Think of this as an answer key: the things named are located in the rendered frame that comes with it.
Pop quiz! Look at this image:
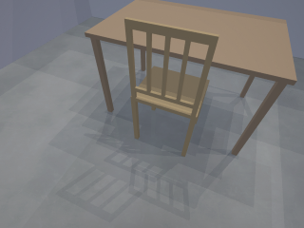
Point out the chair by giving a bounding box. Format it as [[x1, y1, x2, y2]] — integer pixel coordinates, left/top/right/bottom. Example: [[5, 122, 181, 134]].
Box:
[[124, 17, 219, 157]]

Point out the table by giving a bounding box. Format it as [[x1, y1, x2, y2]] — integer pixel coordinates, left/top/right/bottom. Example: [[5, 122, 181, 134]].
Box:
[[85, 0, 297, 156]]

